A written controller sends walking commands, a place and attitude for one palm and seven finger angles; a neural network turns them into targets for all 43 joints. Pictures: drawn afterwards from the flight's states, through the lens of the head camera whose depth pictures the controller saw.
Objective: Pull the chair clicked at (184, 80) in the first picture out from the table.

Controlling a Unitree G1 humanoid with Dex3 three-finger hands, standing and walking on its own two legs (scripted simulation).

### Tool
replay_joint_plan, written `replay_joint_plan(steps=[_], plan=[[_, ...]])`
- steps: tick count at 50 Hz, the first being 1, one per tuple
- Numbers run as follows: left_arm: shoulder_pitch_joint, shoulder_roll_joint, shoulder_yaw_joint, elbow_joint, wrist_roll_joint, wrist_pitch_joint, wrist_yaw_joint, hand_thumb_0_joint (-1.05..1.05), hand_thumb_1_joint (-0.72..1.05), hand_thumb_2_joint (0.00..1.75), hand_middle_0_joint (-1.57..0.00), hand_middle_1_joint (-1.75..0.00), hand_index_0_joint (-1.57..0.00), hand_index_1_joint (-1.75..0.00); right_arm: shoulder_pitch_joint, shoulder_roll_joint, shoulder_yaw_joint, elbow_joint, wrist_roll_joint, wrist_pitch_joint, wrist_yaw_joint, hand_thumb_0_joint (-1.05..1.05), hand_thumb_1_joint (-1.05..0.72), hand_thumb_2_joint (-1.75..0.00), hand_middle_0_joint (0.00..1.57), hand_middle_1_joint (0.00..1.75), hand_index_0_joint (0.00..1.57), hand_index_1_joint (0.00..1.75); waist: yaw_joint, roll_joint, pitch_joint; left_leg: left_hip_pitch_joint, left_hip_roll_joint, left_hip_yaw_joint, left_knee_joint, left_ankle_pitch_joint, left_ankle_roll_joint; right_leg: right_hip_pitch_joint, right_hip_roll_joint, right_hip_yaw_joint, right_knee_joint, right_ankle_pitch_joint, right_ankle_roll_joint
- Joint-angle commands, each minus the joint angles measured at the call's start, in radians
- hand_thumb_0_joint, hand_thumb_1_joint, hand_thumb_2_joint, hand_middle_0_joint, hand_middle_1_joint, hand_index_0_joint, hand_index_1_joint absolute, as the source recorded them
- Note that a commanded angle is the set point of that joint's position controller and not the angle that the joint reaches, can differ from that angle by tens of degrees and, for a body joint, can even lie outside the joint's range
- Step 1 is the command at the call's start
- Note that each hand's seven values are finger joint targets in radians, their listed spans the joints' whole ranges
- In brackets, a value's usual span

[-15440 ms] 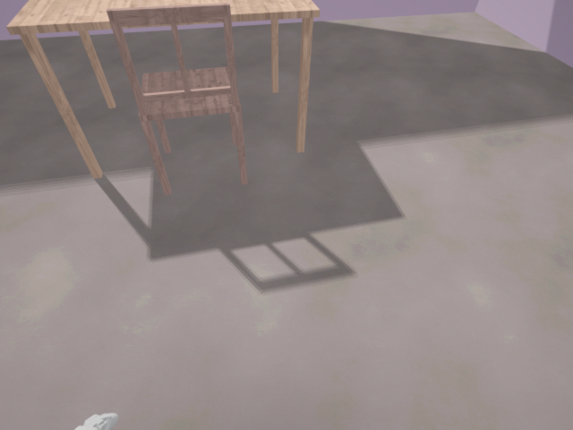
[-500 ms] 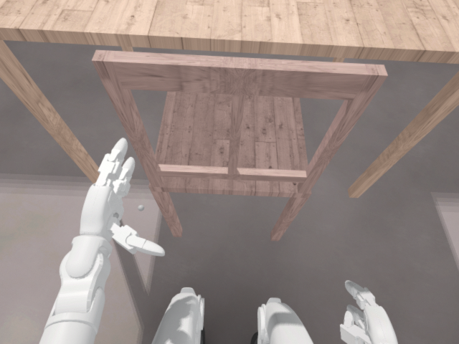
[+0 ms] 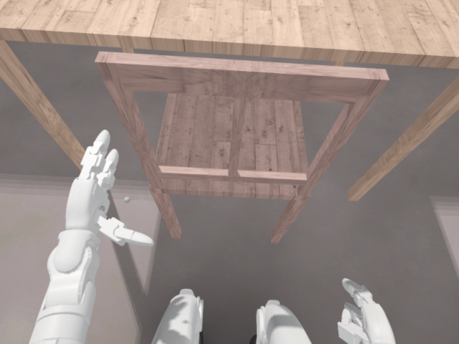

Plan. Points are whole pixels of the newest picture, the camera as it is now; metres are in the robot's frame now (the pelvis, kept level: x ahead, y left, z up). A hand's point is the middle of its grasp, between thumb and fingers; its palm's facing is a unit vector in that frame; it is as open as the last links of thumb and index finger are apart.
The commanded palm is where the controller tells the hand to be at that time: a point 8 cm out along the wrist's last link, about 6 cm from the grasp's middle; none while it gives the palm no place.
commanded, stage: aim the fingers beside a spindle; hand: left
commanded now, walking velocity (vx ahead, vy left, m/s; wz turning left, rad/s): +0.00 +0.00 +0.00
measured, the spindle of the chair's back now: (235, 140) +0.48 +0.01 +0.01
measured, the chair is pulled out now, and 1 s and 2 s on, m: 0.00 0.00 0.00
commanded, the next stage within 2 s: push the fingers through the gap in 1.36 s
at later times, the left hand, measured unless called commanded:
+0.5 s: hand (133, 207) +0.33 +0.18 +0.02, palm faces -0.04 -1.00 -0.02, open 16.9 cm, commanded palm +0.31 +0.23 +0.03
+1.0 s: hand (127, 203) +0.33 +0.18 +0.03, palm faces +0.01 -1.00 -0.06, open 16.9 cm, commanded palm +0.31 +0.23 +0.02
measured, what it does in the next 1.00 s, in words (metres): stands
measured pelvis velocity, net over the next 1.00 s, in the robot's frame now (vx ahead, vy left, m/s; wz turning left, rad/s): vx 0.00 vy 0.00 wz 0.00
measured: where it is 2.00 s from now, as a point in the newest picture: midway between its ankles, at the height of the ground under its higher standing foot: outside the picture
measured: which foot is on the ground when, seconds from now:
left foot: down 0.00-1.00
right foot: down 0.00-1.00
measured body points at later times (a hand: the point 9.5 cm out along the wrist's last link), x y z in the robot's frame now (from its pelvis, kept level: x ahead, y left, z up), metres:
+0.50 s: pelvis +0.00 +0.01 +0.00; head +0.11 +0.02 +0.44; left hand +0.33 +0.23 +0.02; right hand +0.16 -0.24 -0.10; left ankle +0.04 +0.11 -0.62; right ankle +0.01 -0.12 -0.62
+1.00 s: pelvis +0.00 +0.00 +0.00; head +0.10 +0.02 +0.44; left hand +0.33 +0.23 +0.04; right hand +0.16 -0.24 -0.10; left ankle +0.04 +0.11 -0.62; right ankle +0.01 -0.12 -0.62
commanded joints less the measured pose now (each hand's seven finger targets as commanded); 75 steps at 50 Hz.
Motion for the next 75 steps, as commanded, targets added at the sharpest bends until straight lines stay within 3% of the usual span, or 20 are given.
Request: replay_joint_plan(steps=[1,6,13,16,20,25,28,33,38,42,43,50,54,57,60,65,67,70,73,75], plan=[[-0.071,0.102,0.005,-0.181,-0.023,-0.026,-0.043,0.0,-0.5,0.3,-0.06,-0.08,-0.06,-0.08,0.022,-0.153,-0.06,-0.139,0.009,-0.038,0.002,0.0,-0.9,-0.9,0.2,0.3,0.2,0.3,0.005,0.032,-0.381,0.332,-0.006,-0.016,-0.166,0.299,0.006,0.181,0.0,0.027,-0.18,0.325,-0.02],[-0.121,0.127,0.01,-0.294,-0.04,-0.062,-0.043,0.0,-0.5,0.3,-0.06,-0.08,-0.06,-0.08,0.028,-0.155,-0.063,-0.138,0.009,-0.052,-0.01,0.0,-0.9,-0.9,0.2,0.3,0.2,0.3,-0.006,0.021,-0.393,0.362,0.0,-0.033,-0.163,0.309,0.009,0.172,0.001,0.024,-0.183,0.316,-0.019],[-0.19,0.138,0.023,-0.231,0.004,-0.087,0.018,0.0,-0.5,0.3,-0.06,-0.08,-0.06,-0.08,0.024,-0.155,-0.055,-0.104,-0.002,-0.054,-0.013,0.0,-0.9,-0.9,0.2,0.3,0.2,0.3,-0.015,0.063,-0.321,0.346,0.001,-0.048,-0.165,0.252,0.002,0.079,0.004,0.01,-0.166,0.225,-0.024],[-0.16,0.087,-0.028,-0.207,0.006,-0.061,0.004,0.0,-0.5,0.3,-0.06,-0.08,-0.06,-0.08,0.022,-0.156,-0.057,-0.117,-0.001,-0.049,-0.007,0.0,-0.9,-0.9,0.2,0.3,0.2,0.3,-0.011,0.067,-0.359,0.373,-0.001,-0.047,-0.171,0.267,-0.001,0.091,0.0,0.008,-0.169,0.239,-0.024],[-0.129,0.11,-0.004,-0.196,-0.012,-0.028,-0.015,0.0,-0.5,0.3,-0.06,-0.08,-0.06,-0.08,0.022,-0.159,-0.059,-0.13,0.005,-0.036,-0.006,0.0,-0.9,-0.9,0.2,0.3,0.2,0.3,-0.001,0.016,-0.384,0.351,-0.001,-0.042,-0.172,0.277,0.003,0.136,0.001,0.013,-0.175,0.268,-0.022],[-0.13,0.131,0.021,-0.29,-0.01,-0.061,0.017,0.0,-0.5,0.3,-0.06,-0.08,-0.06,-0.08,0.02,-0.149,-0.058,-0.141,0.001,-0.036,-0.005,0.0,-0.9,-0.9,0.2,0.3,0.2,0.3,0.012,0.054,-0.412,0.4,0.001,-0.045,-0.176,0.329,-0.002,0.141,0.002,0.012,-0.166,0.295,-0.023],[-0.124,0.146,0.031,-0.297,-0.002,-0.077,0.036,0.0,-0.5,0.3,-0.06,-0.08,-0.06,-0.08,0.024,-0.149,-0.057,-0.133,-0.001,-0.035,-0.005,0.0,-0.9,-0.9,0.2,0.3,0.2,0.3,0.005,0.05,-0.387,0.389,0.003,-0.046,-0.171,0.335,-0.001,0.14,0.005,0.011,-0.165,0.3,-0.024],[-0.139,0.088,-0.024,-0.17,0.003,-0.059,0.007,0.0,-0.5,0.3,-0.06,-0.08,-0.06,-0.08,0.024,-0.156,-0.054,-0.116,0.003,-0.031,-0.006,0.0,-0.9,-0.9,0.2,0.3,0.2,0.3,-0.024,0.011,-0.289,0.307,-0.002,-0.043,-0.17,0.223,0.005,0.097,0.005,0.011,-0.183,0.221,-0.021],[-0.198,0.073,-0.062,-0.231,-0.001,-0.056,-0.013,0.0,-0.5,0.3,-0.06,-0.08,-0.06,-0.08,0.019,-0.156,-0.059,-0.129,0.006,-0.037,-0.01,0.0,-0.9,-0.9,0.2,0.3,0.2,0.3,-0.022,0.056,-0.355,0.367,0.0,-0.049,-0.17,0.249,0.004,0.095,0.001,0.011,-0.176,0.229,-0.024],[-0.155,0.14,0.007,-0.354,-0.008,-0.083,0.027,0.0,-0.5,0.3,-0.06,-0.08,-0.06,-0.08,0.021,-0.149,-0.06,-0.139,-0.001,-0.041,-0.009,0.0,-0.9,-0.9,0.2,0.3,0.2,0.3,0.012,0.075,-0.458,0.442,-0.001,-0.047,-0.171,0.358,-0.002,0.157,0.001,0.017,-0.169,0.316,-0.024],[-0.123,0.182,0.05,-0.34,-0.003,-0.083,0.04,0.0,-0.5,0.3,-0.06,-0.08,-0.06,-0.08,0.027,-0.15,-0.058,-0.134,-0.004,-0.039,-0.008,0.0,-0.9,-0.9,0.2,0.3,0.2,0.3,0.021,0.07,-0.448,0.422,-0.002,-0.047,-0.168,0.37,-0.002,0.172,0.004,0.017,-0.164,0.33,-0.027],[-0.075,0.108,0.023,-0.126,-0.003,-0.041,0.012,0.0,-0.5,0.3,-0.06,-0.08,-0.06,-0.08,0.018,-0.152,-0.053,-0.124,0.005,-0.017,0.001,0.0,-0.9,-0.9,0.2,0.3,0.2,0.3,-0.011,-0.025,-0.276,0.254,-0.007,-0.02,-0.165,0.209,0.007,0.141,0.007,0.023,-0.191,0.245,-0.018],[-0.101,0.074,-0.042,-0.239,-0.029,-0.053,-0.049,0.0,-0.5,0.3,-0.06,-0.08,-0.06,-0.08,0.012,-0.151,-0.058,-0.146,0.012,-0.034,-0.004,0.0,-0.9,-0.9,0.2,0.3,0.2,0.3,-0.014,0.039,-0.358,0.332,-0.007,-0.021,-0.164,0.263,0.011,0.164,0.001,0.028,-0.193,0.286,-0.021],[-0.139,0.115,-0.03,-0.369,-0.035,-0.089,-0.041,0.0,-0.5,0.3,-0.06,-0.08,-0.06,-0.08,0.019,-0.15,-0.061,-0.141,0.007,-0.05,-0.011,0.0,-0.9,-0.9,0.2,0.3,0.2,0.3,-0.006,0.078,-0.429,0.41,-0.002,-0.036,-0.164,0.325,0.008,0.17,0.002,0.028,-0.186,0.311,-0.023],[-0.134,0.127,-0.014,-0.371,-0.021,-0.103,0.001,0.0,-0.5,0.3,-0.06,-0.08,-0.06,-0.08,0.023,-0.147,-0.059,-0.122,0.001,-0.058,-0.014,0.0,-0.9,-0.9,0.2,0.3,0.2,0.3,-0.014,0.064,-0.396,0.416,0.002,-0.048,-0.162,0.336,0.005,0.132,0.005,0.017,-0.175,0.301,-0.021],[-0.109,0.133,0.035,-0.171,0.006,-0.065,0.028,0.0,-0.5,0.3,-0.06,-0.08,-0.06,-0.08,0.011,-0.151,-0.053,-0.108,-0.001,-0.04,-0.006,0.0,-0.9,-0.9,0.2,0.3,0.2,0.3,-0.009,0.015,-0.287,0.277,-0.009,-0.03,-0.159,0.207,0.006,0.108,0.006,0.018,-0.179,0.217,-0.021],[-0.09,0.126,0.035,-0.147,0.003,-0.05,0.011,0.0,-0.5,0.3,-0.06,-0.08,-0.06,-0.08,0.008,-0.154,-0.054,-0.122,0.001,-0.032,-0.003,0.0,-0.9,-0.9,0.2,0.3,0.2,0.3,0.003,0.014,-0.303,0.271,-0.01,-0.025,-0.164,0.205,0.004,0.124,0.005,0.021,-0.177,0.221,-0.023],[-0.048,0.13,0.029,-0.244,-0.021,-0.046,-0.023,0.0,-0.5,0.3,-0.06,-0.08,-0.06,-0.08,0.009,-0.152,-0.059,-0.151,0.006,-0.033,0.001,0.0,-0.9,-0.9,0.2,0.3,0.2,0.3,0.023,0.053,-0.404,0.341,-0.01,-0.018,-0.167,0.299,0.005,0.195,0.002,0.03,-0.177,0.315,-0.026],[-0.067,0.087,-0.041,-0.343,-0.034,-0.06,-0.033,0.0,-0.5,0.3,-0.06,-0.08,-0.06,-0.08,0.009,-0.145,-0.057,-0.16,0.008,-0.045,-0.002,0.0,-0.9,-0.9,0.2,0.3,0.2,0.3,-0.002,0.062,-0.42,0.398,-0.003,-0.033,-0.167,0.342,0.008,0.183,0.005,0.024,-0.182,0.332,-0.022],[-0.143,0.138,0.008,-0.315,-0.031,-0.07,-0.016,0.0,-0.5,0.3,-0.06,-0.08,-0.06,-0.08,0.02,-0.152,-0.058,-0.128,0.004,-0.047,-0.011,0.0,-0.9,-0.9,0.2,0.3,0.2,0.3,-0.02,0.019,-0.371,0.347,0.0,-0.035,-0.153,0.289,0.009,0.152,0.006,0.025,-0.185,0.294,-0.016]])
